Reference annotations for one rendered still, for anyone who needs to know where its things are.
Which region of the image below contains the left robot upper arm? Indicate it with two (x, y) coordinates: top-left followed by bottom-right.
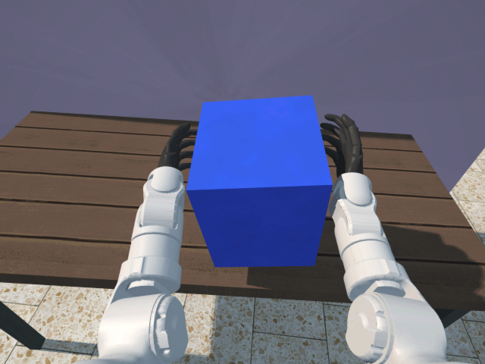
(71, 293), (189, 364)

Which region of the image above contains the left robot hand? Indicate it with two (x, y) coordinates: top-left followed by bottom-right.
(158, 122), (198, 171)

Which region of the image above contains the robot right forearm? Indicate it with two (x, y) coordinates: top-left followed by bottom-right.
(329, 172), (447, 350)

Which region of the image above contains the right robot upper arm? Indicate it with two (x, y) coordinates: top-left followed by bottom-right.
(346, 291), (471, 364)

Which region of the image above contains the carton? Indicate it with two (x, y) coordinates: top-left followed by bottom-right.
(186, 96), (333, 267)

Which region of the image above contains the robot left forearm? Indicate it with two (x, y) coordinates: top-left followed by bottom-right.
(97, 166), (185, 351)

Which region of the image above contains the table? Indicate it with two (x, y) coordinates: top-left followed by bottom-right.
(0, 111), (485, 350)

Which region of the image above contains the right robot hand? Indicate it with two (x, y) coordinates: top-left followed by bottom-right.
(320, 114), (364, 178)

